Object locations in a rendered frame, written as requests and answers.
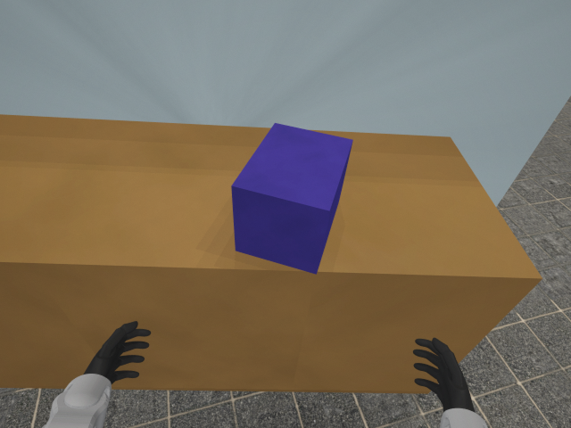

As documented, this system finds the robot right forearm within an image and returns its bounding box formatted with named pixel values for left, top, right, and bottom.
left=440, top=408, right=488, bottom=428

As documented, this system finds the robot left forearm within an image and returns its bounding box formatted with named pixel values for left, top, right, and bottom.
left=42, top=374, right=112, bottom=428

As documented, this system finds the robot right hand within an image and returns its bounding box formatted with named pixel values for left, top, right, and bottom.
left=413, top=338, right=475, bottom=412

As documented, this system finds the pedestal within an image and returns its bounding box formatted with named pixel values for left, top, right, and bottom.
left=0, top=114, right=542, bottom=394

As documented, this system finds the carton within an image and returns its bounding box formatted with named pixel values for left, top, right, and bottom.
left=231, top=123, right=353, bottom=274

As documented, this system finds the robot left hand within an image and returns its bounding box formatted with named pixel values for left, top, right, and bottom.
left=84, top=321, right=151, bottom=384

